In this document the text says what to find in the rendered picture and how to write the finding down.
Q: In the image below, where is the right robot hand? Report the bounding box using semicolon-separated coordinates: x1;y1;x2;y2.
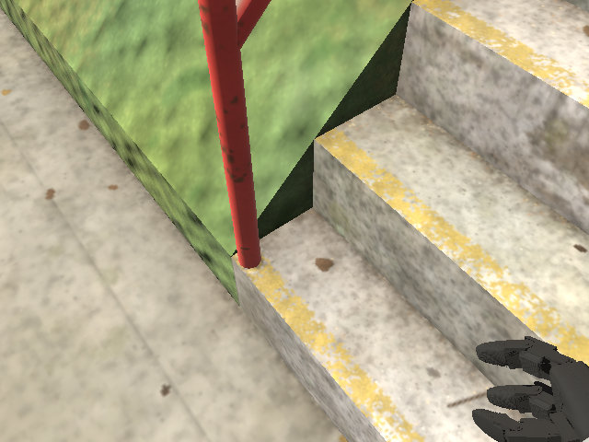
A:
472;336;589;442

